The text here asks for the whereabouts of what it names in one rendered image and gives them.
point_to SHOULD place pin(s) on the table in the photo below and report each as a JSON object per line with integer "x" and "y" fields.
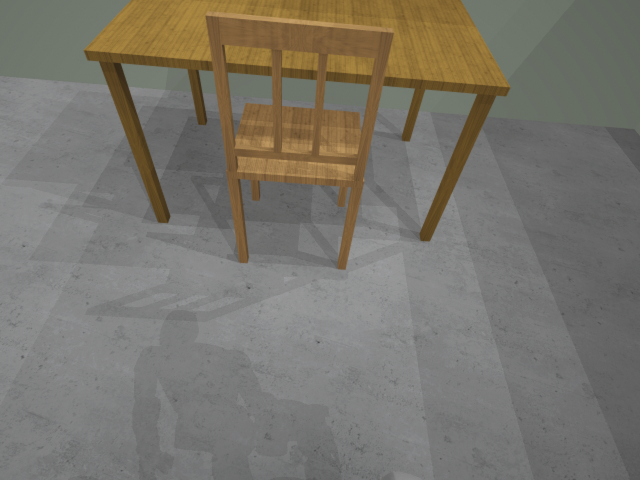
{"x": 435, "y": 46}

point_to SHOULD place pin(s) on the chair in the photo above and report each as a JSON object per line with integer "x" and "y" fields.
{"x": 293, "y": 144}

